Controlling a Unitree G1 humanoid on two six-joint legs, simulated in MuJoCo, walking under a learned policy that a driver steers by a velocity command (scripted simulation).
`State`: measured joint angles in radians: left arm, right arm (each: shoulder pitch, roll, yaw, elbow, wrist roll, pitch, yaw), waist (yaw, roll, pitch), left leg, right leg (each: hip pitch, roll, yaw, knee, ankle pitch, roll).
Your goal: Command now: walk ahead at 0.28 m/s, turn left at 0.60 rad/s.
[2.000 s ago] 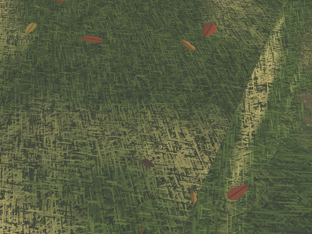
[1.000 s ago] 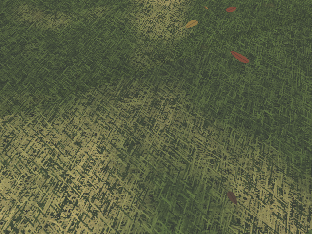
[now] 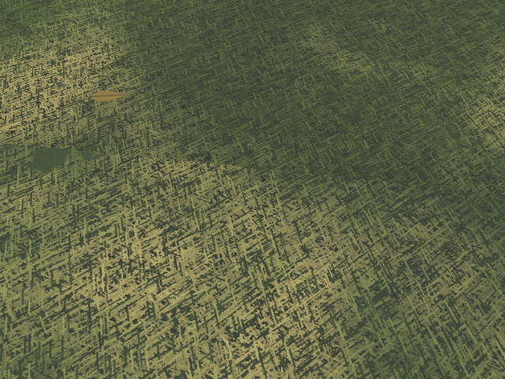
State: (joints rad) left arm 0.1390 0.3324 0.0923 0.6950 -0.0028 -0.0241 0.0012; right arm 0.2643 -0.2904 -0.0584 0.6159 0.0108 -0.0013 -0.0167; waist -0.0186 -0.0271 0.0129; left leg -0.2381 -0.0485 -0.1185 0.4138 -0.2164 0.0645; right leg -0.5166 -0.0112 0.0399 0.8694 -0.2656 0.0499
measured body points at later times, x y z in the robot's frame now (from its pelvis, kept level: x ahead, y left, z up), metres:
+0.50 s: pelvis +0.18 -0.03 +0.00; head +0.21 -0.04 +0.45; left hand +0.14 +0.25 -0.12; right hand +0.40 -0.25 -0.10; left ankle +0.29 +0.15 -0.69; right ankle +0.11 -0.14 -0.75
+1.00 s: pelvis +0.45 +0.03 +0.00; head +0.47 +0.03 +0.45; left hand +0.65 +0.27 -0.10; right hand +0.46 -0.24 -0.13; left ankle +0.39 +0.15 -0.75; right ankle +0.58 -0.14 -0.68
